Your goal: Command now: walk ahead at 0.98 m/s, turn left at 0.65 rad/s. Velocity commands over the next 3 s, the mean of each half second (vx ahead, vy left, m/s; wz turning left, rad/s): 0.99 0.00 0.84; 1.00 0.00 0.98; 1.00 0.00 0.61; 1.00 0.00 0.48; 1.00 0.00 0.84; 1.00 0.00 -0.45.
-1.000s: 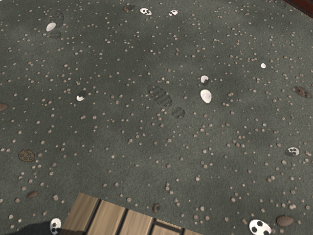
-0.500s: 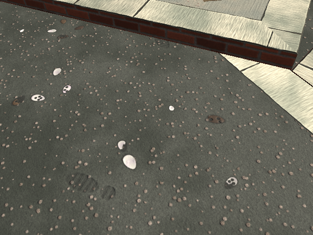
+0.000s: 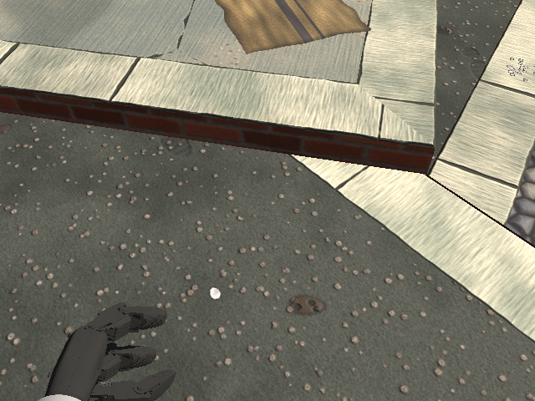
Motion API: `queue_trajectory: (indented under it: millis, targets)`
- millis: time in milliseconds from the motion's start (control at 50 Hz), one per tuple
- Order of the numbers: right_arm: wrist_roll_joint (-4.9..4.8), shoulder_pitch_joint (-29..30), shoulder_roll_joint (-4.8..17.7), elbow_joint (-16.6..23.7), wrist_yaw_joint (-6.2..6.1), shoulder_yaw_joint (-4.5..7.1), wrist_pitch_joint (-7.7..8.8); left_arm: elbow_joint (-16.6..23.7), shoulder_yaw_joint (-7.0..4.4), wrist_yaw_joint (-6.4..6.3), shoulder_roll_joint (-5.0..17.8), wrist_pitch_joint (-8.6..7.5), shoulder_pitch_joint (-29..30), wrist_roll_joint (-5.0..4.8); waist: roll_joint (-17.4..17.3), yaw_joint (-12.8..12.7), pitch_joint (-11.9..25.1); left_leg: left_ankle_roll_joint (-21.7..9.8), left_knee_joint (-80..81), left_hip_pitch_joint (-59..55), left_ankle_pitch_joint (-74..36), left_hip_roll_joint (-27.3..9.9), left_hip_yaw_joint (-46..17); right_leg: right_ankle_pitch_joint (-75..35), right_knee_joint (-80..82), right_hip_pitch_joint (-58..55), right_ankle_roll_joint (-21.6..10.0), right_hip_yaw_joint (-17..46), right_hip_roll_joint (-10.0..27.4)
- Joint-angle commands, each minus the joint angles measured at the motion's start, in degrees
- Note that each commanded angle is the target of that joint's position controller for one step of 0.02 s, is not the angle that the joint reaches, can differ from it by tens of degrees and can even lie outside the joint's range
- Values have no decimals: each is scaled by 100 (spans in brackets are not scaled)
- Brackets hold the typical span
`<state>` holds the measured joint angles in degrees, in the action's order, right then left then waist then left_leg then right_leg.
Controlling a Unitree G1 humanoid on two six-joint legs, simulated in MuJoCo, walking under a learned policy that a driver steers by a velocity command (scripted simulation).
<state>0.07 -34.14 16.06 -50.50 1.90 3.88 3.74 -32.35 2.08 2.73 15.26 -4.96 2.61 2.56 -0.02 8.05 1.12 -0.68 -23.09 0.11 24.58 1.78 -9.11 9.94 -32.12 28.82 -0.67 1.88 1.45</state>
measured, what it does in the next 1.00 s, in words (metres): walks ahead, turning left: left foot, then right foot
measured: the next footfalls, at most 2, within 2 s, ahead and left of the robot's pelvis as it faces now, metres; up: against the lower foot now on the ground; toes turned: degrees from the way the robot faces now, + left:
left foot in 0.44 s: +0.55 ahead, +0.12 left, +0.00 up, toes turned +27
right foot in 0.86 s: +0.99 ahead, +0.19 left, +0.00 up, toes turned +50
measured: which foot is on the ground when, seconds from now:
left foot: down 0.00-0.02, up 0.04-0.42, down 0.44-0.86, up 0.88-1.00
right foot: down 0.00-0.44, up 0.46-0.84, down 0.86-1.00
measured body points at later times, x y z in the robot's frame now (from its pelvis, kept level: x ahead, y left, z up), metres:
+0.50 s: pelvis +0.43 +0.06 -0.04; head +0.46 +0.07 +0.41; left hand +0.32 +0.31 -0.16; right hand +0.71 -0.10 -0.13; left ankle +0.51 +0.11 -0.73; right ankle +0.24 -0.15 -0.58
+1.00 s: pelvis +0.84 +0.23 +0.01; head +0.86 +0.25 +0.46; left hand +0.69 +0.50 -0.09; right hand +1.16 +0.14 -0.09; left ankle +0.71 +0.22 -0.62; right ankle +0.96 +0.16 -0.73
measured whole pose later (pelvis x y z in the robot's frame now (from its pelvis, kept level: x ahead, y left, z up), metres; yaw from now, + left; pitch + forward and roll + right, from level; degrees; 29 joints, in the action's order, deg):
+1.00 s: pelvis +0.84 +0.23 +0.01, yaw +54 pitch +1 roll -2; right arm 1.7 -14.0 22.5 -41.6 2.4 4.3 0.8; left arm -40.1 -2.0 -1.1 17.6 -3.8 -13.7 2.8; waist -2.8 0.5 -1.0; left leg -5.9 -74.2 27.3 17.7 2.2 -1.4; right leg 13.7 -29.4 16.2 1.7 -4.2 1.9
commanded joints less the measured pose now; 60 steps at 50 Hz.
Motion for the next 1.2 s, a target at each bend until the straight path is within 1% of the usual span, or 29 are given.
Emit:
queue_trajectory:
  millis: [20,40,60,100,180,300,360,400,420,440,460,480,500,520,540,580,660,720,780,820,840,860,880,900,940,1000,1100,1180,1200]
  targets:
    - [-9,1280,535,852,-22,104,226,-500,-677,-360,1597,-32,-3382,192,1234,-2205,1541,-560,-3705,3525,-560,46,120,2752,486,-5061,-238,1772,1638]
    - [-254,924,226,1175,-43,8,173,-412,-728,-393,1891,29,-3014,176,2160,-1653,1703,-576,-5028,4572,254,261,340,4633,2049,-4872,-531,4685,2537]
    - [-98,1109,446,1035,-82,23,37,-320,-657,-403,1378,53,-2284,118,1328,-1340,779,-595,-5561,5003,-360,-175,398,4513,2057,-4125,-695,4385,2417]
    - [77,1562,460,954,33,38,-91,-409,-513,-323,693,-9,-1991,45,387,-1154,-45,-508,-5205,4790,-879,-592,471,2297,1889,-3083,-616,2404,1869]
    - [173,2172,187,1225,232,-32,-363,-869,-472,-280,467,-201,-2259,-137,576,-893,-509,-351,-4930,4916,-1268,-886,578,-46,2195,-2644,-407,587,1486]
    - [149,3565,214,1760,428,-218,-358,-1273,-496,-324,570,-275,-2366,-120,145,-816,-916,-566,-2826,4162,-2570,-573,1578,-2384,2635,-2429,-111,-1442,904]
    - [130,3477,363,1693,415,-227,-346,-1356,-587,-410,1054,-200,-2689,-112,317,-630,-544,-900,-2066,2978,-2423,125,2253,-6223,1737,-3051,62,-1780,983]
    - [129,2093,740,1329,312,-83,-327,-1267,-701,-512,1449,-12,-2423,-48,612,214,261,-1139,-1992,1449,-1911,425,2077,-7486,-162,-3096,42,-1659,1257]
    - [133,774,1027,917,211,78,-301,-1131,-726,-504,1514,75,-2112,-16,606,780,822,-1363,-1748,-22,-1722,454,1672,-7060,-1788,-2497,-71,-1502,1303]
    - [-40,256,1340,702,48,320,-368,-1095,-745,-423,1395,92,-1872,-60,-229,987,1059,-1509,-1149,-1483,-1492,317,1117,-3306,-4243,-1170,18,-1526,424]
    - [90,997,1909,871,-32,371,-418,-766,-463,-285,435,-21,-2474,94,-1324,-264,808,-1948,-1609,-2176,-2704,-900,-964,2003,-6368,1108,211,-1129,-211]
    - [159,905,2172,1142,-68,480,-488,-231,-474,-318,801,-154,-2222,-67,-986,15,2164,-2966,-131,-3156,-584,-1636,-3322,1788,-6986,2157,213,161,-390]
    - [134,1020,1861,1119,-150,444,-487,-172,-454,-302,995,-265,-1724,-31,-87,-34,1266,-2594,865,-2226,420,-1713,-3663,1267,-6231,2465,172,396,14]
    - [108,1254,1537,1006,-189,358,-428,-150,-430,-298,975,-276,-1570,-26,313,-391,318,-2323,1049,-1097,217,-1519,-3240,990,-5400,2219,167,377,279]
    - [98,1427,1407,961,-191,309,-335,-251,-389,-324,867,-206,-1564,84,608,-676,-122,-2151,1056,-133,-381,-1226,-2748,1053,-5053,1776,203,320,404]
    - [69,1638,1136,988,-202,188,-143,-314,-357,-323,799,70,-1793,204,681,-1082,-441,-2109,1084,1281,-1237,-786,-2020,1278,-4298,973,407,322,628]
    - [33,1614,1075,961,-142,191,50,234,-214,-208,451,183,-564,67,275,-880,-842,-1824,1399,2630,-1650,-117,-1242,-102,-2058,198,581,-32,659]
    - [-18,1427,1208,917,-89,278,62,297,-181,-134,399,155,-172,-105,-74,-551,-530,-1450,1267,2264,-2433,-27,-1208,-1573,-753,-572,442,-120,291]
    - [-25,1237,1299,860,-128,337,31,318,-255,-175,644,119,-137,-123,-243,-486,-308,-1184,671,1262,-3354,-229,-1493,-1323,44,-926,319,19,60]
    - [48,1359,1570,872,-140,391,19,32,-453,-294,1081,80,-1183,-136,-172,-1047,421,-923,-779,871,-4702,-165,-1472,-235,135,-2146,208,-14,-249]
    - [72,1652,1599,911,-105,386,55,-226,-577,-393,1311,52,-2370,-119,-55,-1771,957,-777,-2216,1419,-4626,62,-1237,168,67,-3495,123,-7,-68]
    - [83,1773,866,1081,-118,183,139,-414,-731,-530,1720,19,-3641,47,711,-2168,1702,-748,-4253,2390,-2380,399,-755,2260,190,-4850,-36,1263,1216]
    - [-196,1120,186,1472,-107,-38,134,-328,-793,-498,2130,31,-3085,198,2654,-1307,2305,-567,-5662,3997,563,870,-88,3782,1703,-5545,-565,4821,2740]
    - [-25,1414,645,1296,-175,-54,6,-201,-794,-457,1629,83,-2291,129,1630,-1251,1478,-627,-6031,4675,-125,247,149,4624,1942,-4705,-734,4989,2526]
    - [153,2074,900,1285,-31,23,-127,-321,-604,-402,856,121,-1933,68,281,-1216,340,-562,-5496,4507,-750,-270,378,2740,1742,-3340,-573,2802,1941]
    - [224,2413,505,1546,209,-84,-354,-843,-530,-346,617,-14,-2264,-59,562,-980,-264,-456,-5191,4464,-863,-658,401,1152,2011,-2536,-324,1196,1545]
    - [171,3199,472,2035,306,-188,-450,-1092,-536,-236,642,-223,-2089,-97,446,-689,-658,-404,-4317,4547,-2157,-708,726,-707,2515,-2092,-210,-650,1280]
    - [205,3997,317,2185,432,-325,-370,-1446,-557,-267,830,-237,-2766,-60,151,-913,-1099,-740,-2423,3802,-2523,-368,1513,-2397,2843,-2296,-88,-1489,1069]
    - [206,4024,297,2123,423,-342,-339,-1508,-555,-285,903,-217,-2899,-62,160,-920,-1058,-859,-2132,3447,-2466,-129,1737,-3707,2741,-2502,-81,-1607,1072]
